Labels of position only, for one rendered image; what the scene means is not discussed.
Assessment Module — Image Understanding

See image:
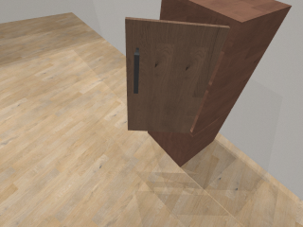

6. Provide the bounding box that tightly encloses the handle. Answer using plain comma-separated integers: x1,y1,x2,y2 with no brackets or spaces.
134,47,140,94

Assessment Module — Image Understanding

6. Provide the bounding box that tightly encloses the cupboard door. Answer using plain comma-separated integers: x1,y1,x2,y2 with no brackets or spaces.
125,17,230,133

